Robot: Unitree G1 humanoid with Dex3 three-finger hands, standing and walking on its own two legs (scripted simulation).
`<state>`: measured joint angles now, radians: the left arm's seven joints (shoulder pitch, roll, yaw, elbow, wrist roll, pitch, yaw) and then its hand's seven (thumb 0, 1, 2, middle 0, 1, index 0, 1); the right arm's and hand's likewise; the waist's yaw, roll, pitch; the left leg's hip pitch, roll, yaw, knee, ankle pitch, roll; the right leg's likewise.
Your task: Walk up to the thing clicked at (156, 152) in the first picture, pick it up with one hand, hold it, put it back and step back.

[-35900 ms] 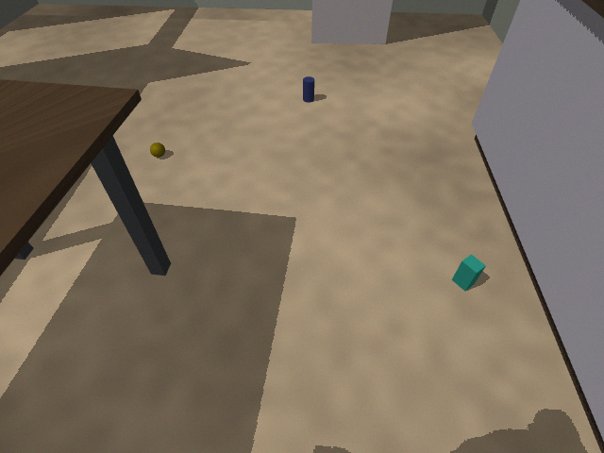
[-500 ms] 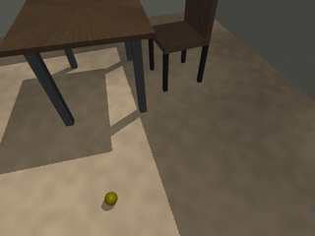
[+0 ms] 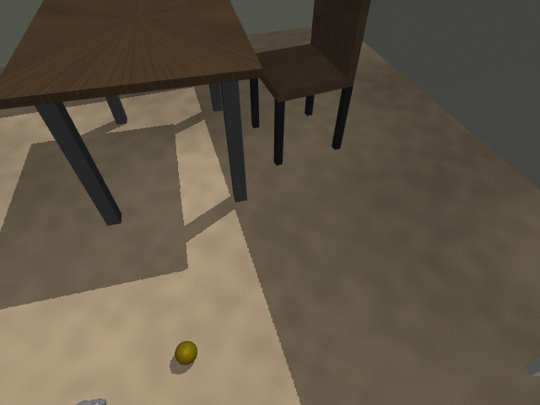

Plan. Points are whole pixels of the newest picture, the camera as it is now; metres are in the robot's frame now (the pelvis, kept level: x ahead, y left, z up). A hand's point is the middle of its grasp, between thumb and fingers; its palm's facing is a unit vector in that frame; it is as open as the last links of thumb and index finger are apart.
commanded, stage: walk up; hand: left
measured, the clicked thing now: (186, 352) +0.42 +0.31 -0.74
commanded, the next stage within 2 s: stand in 0.66 s
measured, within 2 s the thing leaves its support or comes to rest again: neither
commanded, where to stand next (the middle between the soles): +0.03 +0.01 m, yaw +0 degrees
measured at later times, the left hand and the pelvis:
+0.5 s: hand out of the picture +0.09 +0.27 -0.15, palm faces -0.01 -0.94 -0.35, open 7.4 cm; pelvis +0.01 +0.01 +0.00, yaw +0 degrees
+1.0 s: hand out of the picture +0.08 +0.27 -0.15, palm faces -0.02 -0.94 -0.34, open 7.4 cm; pelvis +0.00 +0.01 +0.01, yaw +0 degrees
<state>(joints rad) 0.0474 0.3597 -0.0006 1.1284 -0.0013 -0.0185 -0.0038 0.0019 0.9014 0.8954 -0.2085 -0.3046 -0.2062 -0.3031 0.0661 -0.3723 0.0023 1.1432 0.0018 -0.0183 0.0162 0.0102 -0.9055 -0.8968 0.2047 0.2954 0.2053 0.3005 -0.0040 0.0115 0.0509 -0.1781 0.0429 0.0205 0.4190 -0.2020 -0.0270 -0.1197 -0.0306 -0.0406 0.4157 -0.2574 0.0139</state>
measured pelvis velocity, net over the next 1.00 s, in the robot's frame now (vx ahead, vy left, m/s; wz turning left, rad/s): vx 0.00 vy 0.01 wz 0.00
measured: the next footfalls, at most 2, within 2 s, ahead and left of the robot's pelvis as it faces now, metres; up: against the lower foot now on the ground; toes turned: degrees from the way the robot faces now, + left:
none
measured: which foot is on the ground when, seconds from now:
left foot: down 0.00-1.00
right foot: down 0.00-1.00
